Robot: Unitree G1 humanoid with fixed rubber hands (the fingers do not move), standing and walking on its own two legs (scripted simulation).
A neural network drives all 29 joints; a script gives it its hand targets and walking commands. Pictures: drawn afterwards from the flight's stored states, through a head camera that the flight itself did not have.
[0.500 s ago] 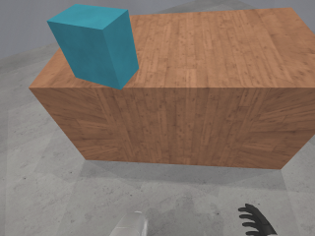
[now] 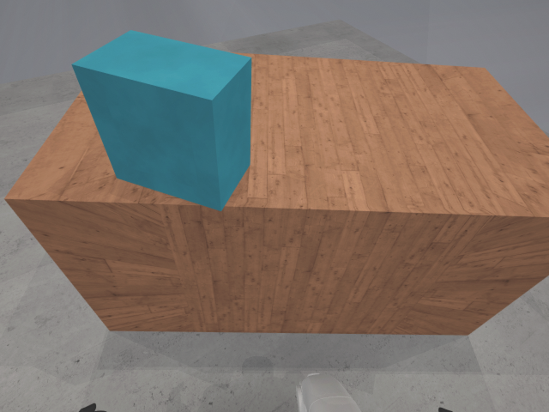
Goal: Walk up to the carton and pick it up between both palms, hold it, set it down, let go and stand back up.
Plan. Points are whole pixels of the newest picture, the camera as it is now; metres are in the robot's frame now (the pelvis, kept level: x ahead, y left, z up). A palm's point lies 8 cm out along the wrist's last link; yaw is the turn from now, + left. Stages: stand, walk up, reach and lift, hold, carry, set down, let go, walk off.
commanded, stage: walk up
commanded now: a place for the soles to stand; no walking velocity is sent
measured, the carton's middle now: (177, 123) +0.64 +0.14 +0.07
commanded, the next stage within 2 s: none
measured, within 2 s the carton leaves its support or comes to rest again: neither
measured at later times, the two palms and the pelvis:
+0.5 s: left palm out of the picture +0.14 +0.34 -0.07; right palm (377, 339) +0.24 -0.21 -0.11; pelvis +0.09 +0.06 -0.01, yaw -2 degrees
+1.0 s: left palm out of the picture +0.26 +0.42 -0.10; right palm (343, 370) +0.19 -0.14 -0.10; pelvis +0.12 +0.16 -0.02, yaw -8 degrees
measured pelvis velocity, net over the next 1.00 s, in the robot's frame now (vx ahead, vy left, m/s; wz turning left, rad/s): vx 0.12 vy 0.16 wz -0.14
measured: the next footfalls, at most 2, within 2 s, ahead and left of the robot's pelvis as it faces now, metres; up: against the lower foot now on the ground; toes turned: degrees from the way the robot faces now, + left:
right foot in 0.26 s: +0.18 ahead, -0.10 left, +0.00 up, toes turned -4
left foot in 0.66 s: +0.23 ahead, +0.29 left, +0.00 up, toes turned -3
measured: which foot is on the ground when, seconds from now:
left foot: down 0.00-0.28, up 0.30-0.64, down 0.66-1.00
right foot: up 0.00-0.24, down 0.26-0.66, up 0.68-0.96, down 0.98-1.00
